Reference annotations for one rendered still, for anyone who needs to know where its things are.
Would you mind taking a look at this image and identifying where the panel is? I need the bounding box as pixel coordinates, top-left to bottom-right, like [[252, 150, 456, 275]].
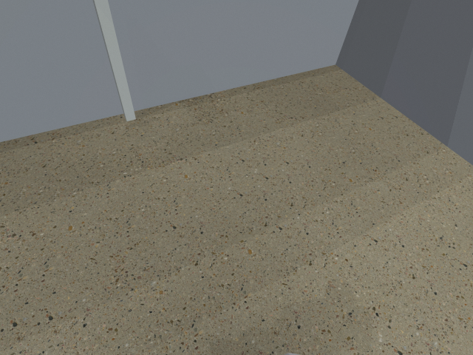
[[93, 0, 136, 121]]

